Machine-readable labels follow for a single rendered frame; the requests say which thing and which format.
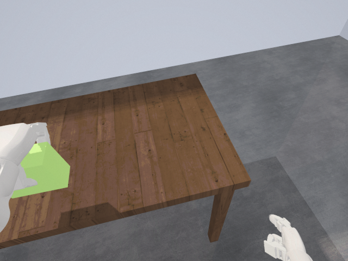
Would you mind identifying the robot left forearm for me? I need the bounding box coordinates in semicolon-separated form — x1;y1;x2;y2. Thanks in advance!
0;159;20;232

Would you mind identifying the sponge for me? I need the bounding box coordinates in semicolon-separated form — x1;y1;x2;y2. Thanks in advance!
11;142;70;198

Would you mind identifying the robot left hand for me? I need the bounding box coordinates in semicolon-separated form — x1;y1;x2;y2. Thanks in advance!
0;122;51;191

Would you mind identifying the robot right hand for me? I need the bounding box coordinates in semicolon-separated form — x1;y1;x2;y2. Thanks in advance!
264;214;306;261

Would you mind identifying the table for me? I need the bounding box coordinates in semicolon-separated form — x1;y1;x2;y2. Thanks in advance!
0;74;251;249

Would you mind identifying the robot right forearm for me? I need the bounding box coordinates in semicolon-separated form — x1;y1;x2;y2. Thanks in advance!
285;250;313;261

